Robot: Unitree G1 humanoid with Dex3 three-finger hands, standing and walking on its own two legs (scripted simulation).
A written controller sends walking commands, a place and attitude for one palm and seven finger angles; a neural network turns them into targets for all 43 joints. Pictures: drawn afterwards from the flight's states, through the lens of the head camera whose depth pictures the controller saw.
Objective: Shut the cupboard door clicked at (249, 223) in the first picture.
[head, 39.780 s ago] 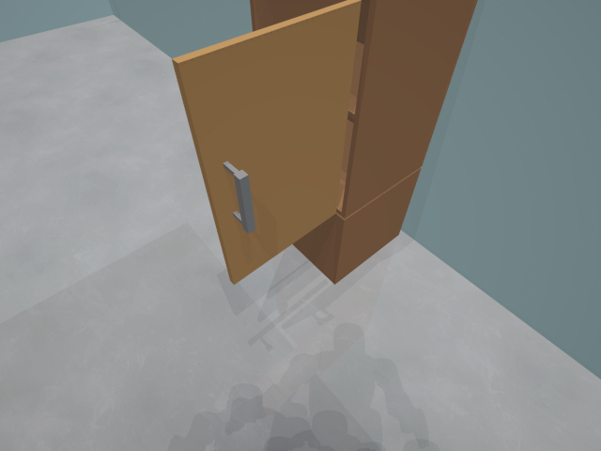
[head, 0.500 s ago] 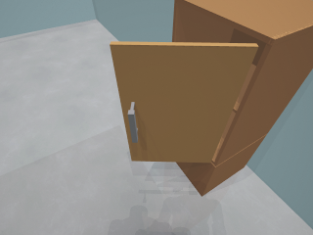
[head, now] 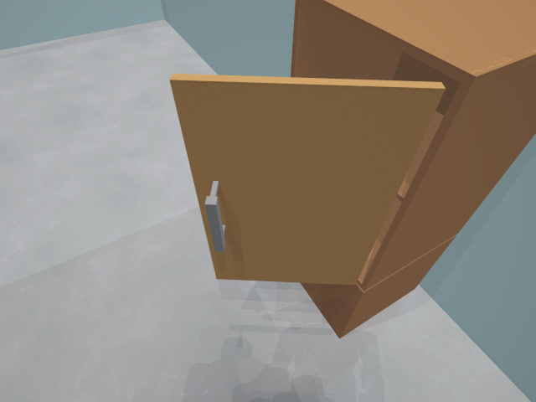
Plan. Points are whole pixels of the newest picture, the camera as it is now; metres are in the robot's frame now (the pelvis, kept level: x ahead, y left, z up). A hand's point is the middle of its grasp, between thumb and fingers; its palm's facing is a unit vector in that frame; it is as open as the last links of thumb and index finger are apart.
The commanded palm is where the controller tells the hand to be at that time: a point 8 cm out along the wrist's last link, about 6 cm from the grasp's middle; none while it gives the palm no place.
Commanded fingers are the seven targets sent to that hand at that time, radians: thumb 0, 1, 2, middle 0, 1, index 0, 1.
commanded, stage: look again from close up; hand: left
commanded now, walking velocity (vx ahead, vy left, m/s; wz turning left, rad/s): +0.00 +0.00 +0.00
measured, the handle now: (217, 218) +0.45 +0.13 -0.03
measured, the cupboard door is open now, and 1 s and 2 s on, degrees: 57 57 57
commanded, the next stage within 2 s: raise the hand and make a fist in 0.06 s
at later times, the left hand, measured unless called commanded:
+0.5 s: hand (179, 380) +0.16 +0.15 -0.05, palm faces +0.02 -1.00 -0.02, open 6.5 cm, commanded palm +0.12 +0.21 -0.07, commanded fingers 0.00 0.90 0.90 -0.51 -0.64 -0.51 -0.64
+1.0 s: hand (164, 381) +0.16 +0.17 -0.05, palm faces +0.04 -1.00 -0.03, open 4.1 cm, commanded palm +0.13 +0.22 -0.05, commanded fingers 0.00 0.90 0.90 -0.97 -1.14 -0.97 -1.14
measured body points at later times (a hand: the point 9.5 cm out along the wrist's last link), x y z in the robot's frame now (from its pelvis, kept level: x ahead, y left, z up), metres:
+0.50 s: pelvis -0.01 -0.05 -0.08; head +0.02 -0.04 +0.37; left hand +0.16 +0.20 -0.05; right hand +0.21 -0.30 -0.12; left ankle +0.01 +0.06 -0.74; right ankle +0.00 -0.13 -0.74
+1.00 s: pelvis -0.04 -0.04 -0.10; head +0.02 -0.04 +0.34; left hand +0.15 +0.22 -0.05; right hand +0.13 -0.26 -0.19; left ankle +0.01 +0.06 -0.74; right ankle +0.00 -0.12 -0.74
